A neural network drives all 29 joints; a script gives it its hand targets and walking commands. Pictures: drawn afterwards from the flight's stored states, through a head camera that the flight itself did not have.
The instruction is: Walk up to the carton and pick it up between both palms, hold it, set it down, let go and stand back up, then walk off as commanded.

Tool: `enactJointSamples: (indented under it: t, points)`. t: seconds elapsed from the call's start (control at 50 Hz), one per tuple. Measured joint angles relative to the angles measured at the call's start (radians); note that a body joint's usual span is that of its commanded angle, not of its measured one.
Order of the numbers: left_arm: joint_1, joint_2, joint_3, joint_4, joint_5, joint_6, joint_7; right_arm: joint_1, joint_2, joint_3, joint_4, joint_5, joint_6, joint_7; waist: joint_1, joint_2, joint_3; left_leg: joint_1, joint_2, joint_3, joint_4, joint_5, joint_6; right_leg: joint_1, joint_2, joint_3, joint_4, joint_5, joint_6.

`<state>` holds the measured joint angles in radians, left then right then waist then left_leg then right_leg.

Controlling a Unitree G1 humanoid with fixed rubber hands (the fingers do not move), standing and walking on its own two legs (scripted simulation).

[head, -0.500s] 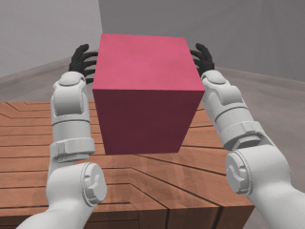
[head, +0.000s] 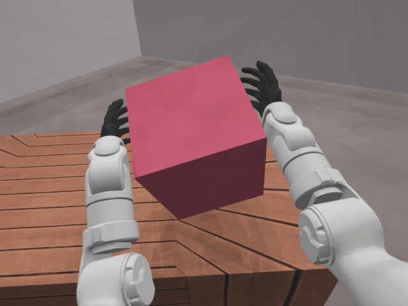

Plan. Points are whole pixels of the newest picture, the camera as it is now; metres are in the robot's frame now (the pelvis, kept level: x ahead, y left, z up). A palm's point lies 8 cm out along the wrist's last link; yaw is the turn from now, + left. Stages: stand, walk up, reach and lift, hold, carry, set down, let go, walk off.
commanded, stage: set down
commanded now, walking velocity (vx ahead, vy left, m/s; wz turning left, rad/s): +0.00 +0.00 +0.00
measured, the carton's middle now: (200, 146) +0.41 +0.02 +0.18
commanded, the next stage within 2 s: none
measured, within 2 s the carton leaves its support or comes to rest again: neither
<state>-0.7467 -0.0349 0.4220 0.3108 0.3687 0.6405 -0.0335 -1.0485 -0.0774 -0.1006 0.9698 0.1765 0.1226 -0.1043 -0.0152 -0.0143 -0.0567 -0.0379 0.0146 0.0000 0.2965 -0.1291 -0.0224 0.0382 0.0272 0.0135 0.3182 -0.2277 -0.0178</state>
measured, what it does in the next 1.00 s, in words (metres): stands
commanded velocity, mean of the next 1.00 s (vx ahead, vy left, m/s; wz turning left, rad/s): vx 0.00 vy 0.00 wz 0.00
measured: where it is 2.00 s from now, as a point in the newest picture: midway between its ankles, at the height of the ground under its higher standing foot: outside the picture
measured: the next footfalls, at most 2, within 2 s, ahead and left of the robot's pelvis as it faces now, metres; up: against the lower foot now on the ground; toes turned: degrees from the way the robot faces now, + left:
none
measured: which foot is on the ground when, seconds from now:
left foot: down 0.00-1.00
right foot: down 0.00-1.00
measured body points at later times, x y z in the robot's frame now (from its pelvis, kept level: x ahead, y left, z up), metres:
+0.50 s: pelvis +0.01 +0.00 +0.00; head -0.04 +0.00 +0.45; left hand +0.39 +0.18 +0.20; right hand +0.44 -0.12 +0.24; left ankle +0.03 +0.13 -0.75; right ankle -0.02 -0.10 -0.75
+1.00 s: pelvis +0.01 -0.01 +0.00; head -0.04 -0.01 +0.45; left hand +0.38 +0.18 +0.18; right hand +0.44 -0.11 +0.22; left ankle +0.03 +0.13 -0.75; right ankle -0.02 -0.10 -0.75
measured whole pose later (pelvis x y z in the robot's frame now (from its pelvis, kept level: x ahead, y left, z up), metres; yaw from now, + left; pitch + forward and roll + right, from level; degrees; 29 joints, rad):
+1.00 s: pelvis +0.01 -0.01 +0.00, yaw +0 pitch -6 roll +1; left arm -0.66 -0.11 0.45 0.32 0.37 0.56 0.03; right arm -1.04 -0.09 -0.11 1.12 0.13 0.09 -0.02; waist 0.02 -0.01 -0.02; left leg -0.04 0.02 0.00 0.29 -0.14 -0.02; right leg 0.04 0.03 0.01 0.32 -0.25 -0.02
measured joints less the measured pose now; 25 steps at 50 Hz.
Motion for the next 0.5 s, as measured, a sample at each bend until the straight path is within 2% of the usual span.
enactJointSamples:
  t: [0.14, 0.3, 0.5]
  points:
    - [-0.033, 0.000, 0.027, 0.073, 0.006, -0.018, 0.003, 0.000, 0.000, -0.039, 0.103, -0.025, -0.001, 0.015, 0.000, -0.024, 0.003, 0.001, 0.000, 0.000, -0.004, 0.002, 0.000, 0.000, 0.000, 0.000, 0.000, 0.000, 0.000]
    - [-0.034, -0.002, 0.027, 0.073, 0.006, -0.059, 0.014, 0.000, -0.001, -0.039, 0.107, -0.027, -0.023, 0.022, 0.000, -0.031, 0.012, 0.001, 0.000, 0.000, -0.004, -0.005, 0.000, -0.001, 0.000, -0.001, 0.000, -0.007, 0.000]
    - [0.024, -0.039, 0.027, 0.032, 0.006, -0.060, 0.036, 0.000, -0.004, -0.039, 0.109, -0.027, -0.009, 0.046, 0.000, -0.008, 0.024, 0.001, 0.000, 0.000, -0.005, -0.015, -0.001, -0.001, 0.000, -0.001, 0.000, -0.018, -0.005]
